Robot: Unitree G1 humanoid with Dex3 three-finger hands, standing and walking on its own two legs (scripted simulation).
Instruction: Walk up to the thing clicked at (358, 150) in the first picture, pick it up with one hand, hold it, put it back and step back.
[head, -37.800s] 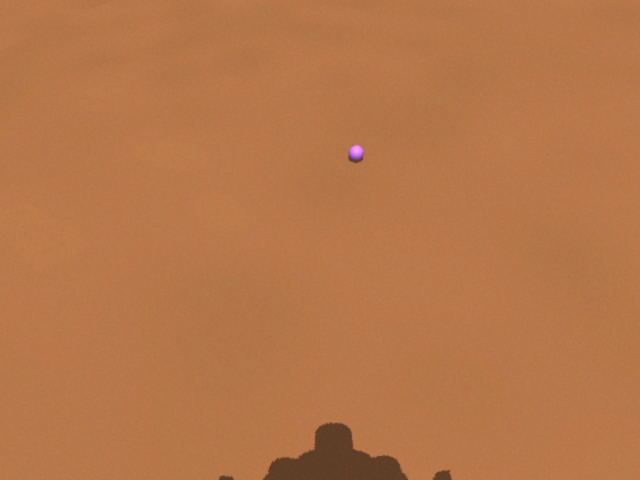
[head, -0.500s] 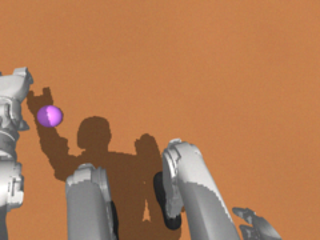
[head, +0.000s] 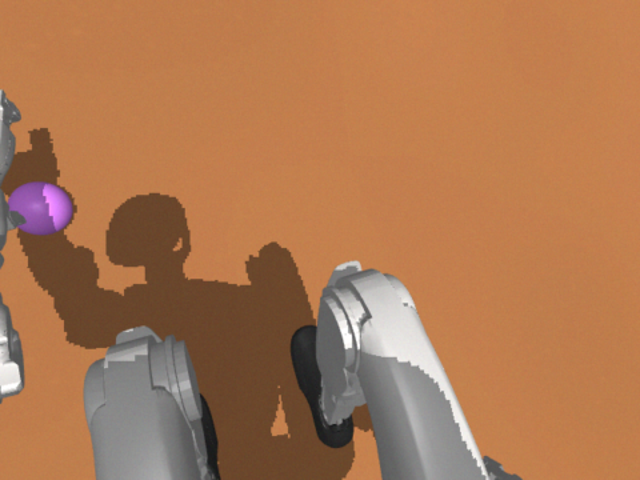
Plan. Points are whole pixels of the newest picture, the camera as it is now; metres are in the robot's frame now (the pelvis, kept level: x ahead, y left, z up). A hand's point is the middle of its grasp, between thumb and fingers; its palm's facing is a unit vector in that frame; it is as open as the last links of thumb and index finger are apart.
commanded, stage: home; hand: left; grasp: from above
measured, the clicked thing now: (41, 208) +0.52 +0.26 -0.30
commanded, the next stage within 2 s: none
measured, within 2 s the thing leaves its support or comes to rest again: neither
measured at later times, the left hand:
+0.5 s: hand out of the picture +0.36 +0.24 +0.03, palm faces -0.26 -0.70 -0.67, open 7.7 cm
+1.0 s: hand out of the picture +0.27 +0.20 +0.24, palm faces +0.12 -0.96 -0.23, open 7.4 cm
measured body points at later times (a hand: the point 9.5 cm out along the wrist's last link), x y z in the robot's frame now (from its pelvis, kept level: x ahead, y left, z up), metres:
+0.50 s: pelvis +0.01 +0.00 +0.16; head +0.19 +0.04 +0.57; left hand +0.37 +0.27 +0.07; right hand +0.18 -0.27 +0.04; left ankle +0.07 +0.11 -0.31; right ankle +0.12 -0.11 -0.31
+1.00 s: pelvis +0.06 +0.00 +0.33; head +0.13 +0.02 +0.77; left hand +0.26 +0.25 +0.26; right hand +0.23 -0.23 +0.24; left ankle +0.07 +0.11 -0.31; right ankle +0.12 -0.11 -0.31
